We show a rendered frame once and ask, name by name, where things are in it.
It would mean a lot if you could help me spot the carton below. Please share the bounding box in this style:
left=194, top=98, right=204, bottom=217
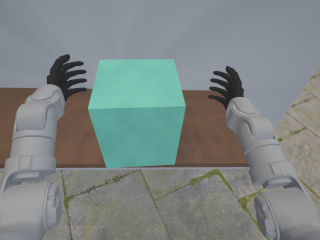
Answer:
left=88, top=59, right=186, bottom=168

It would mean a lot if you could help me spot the robot left hand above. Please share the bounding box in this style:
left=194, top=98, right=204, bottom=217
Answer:
left=47, top=54, right=87, bottom=101

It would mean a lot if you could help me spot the right robot forearm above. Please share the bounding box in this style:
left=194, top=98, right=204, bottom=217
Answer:
left=225, top=97, right=320, bottom=225

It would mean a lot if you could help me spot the table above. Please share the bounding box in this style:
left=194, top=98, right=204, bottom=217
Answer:
left=0, top=87, right=249, bottom=169

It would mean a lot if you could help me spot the robot right upper arm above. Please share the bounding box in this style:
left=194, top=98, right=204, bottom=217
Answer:
left=254, top=187, right=320, bottom=240

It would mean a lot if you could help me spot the left robot forearm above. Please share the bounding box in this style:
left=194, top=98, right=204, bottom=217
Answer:
left=0, top=84, right=66, bottom=199

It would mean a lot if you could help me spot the robot left upper arm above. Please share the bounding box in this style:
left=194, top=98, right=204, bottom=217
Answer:
left=0, top=182, right=62, bottom=240

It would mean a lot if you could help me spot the robot right hand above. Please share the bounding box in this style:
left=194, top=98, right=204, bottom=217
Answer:
left=208, top=66, right=244, bottom=110

